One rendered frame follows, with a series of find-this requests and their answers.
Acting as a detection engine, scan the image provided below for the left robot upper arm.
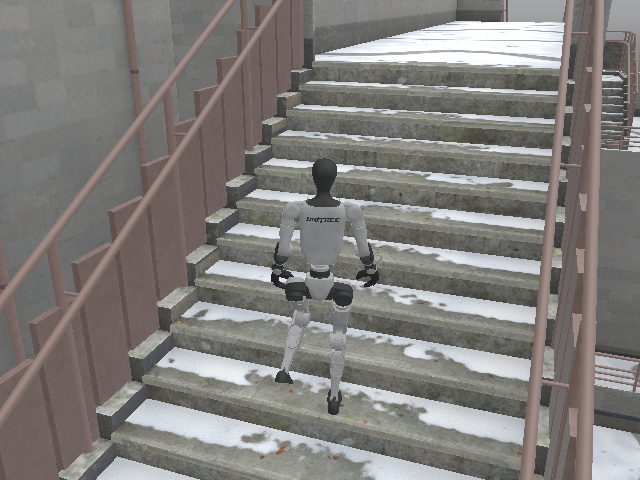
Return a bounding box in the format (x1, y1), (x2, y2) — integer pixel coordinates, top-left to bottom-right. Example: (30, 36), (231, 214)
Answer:
(277, 201), (303, 257)

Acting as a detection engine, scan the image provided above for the right robot hand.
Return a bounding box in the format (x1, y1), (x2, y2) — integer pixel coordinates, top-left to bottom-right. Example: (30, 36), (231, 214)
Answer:
(356, 270), (379, 287)

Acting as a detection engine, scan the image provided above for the robot right forearm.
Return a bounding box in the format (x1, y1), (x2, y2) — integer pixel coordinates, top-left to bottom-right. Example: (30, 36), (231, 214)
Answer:
(360, 242), (377, 274)

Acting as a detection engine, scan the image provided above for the robot torso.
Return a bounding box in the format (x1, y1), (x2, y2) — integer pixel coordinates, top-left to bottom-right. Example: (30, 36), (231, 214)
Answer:
(299, 197), (346, 301)

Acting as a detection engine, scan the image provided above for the right robot upper arm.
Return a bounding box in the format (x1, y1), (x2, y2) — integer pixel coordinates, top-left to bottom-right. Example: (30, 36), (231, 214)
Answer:
(344, 202), (370, 257)

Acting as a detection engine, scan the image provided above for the right robot foot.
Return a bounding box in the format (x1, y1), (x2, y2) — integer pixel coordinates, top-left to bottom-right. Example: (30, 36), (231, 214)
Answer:
(327, 389), (342, 415)

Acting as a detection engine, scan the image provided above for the robot left forearm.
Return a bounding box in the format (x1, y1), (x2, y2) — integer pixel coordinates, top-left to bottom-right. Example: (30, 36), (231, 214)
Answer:
(271, 242), (288, 275)

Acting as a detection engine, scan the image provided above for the left robot hand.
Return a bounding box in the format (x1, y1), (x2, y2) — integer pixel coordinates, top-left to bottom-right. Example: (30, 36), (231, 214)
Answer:
(271, 270), (294, 289)

